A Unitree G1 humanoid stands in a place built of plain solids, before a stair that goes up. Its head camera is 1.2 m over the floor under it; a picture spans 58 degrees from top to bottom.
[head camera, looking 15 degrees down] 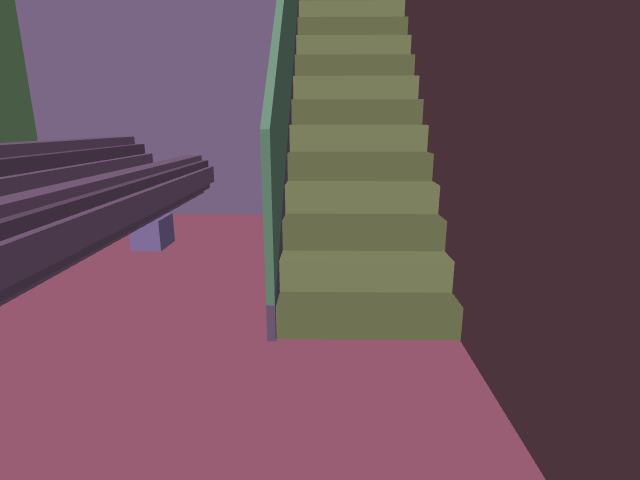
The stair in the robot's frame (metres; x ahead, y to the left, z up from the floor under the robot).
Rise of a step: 0.20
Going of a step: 0.23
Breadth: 1.06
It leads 1 degrees to the right of straight ahead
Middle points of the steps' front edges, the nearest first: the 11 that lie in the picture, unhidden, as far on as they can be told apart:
2.26 -0.28 0.20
2.49 -0.28 0.40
2.72 -0.28 0.60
2.94 -0.29 0.80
3.17 -0.29 1.00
3.40 -0.30 1.19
3.63 -0.30 1.39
3.85 -0.30 1.59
4.08 -0.31 1.79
4.31 -0.31 1.99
4.54 -0.31 2.19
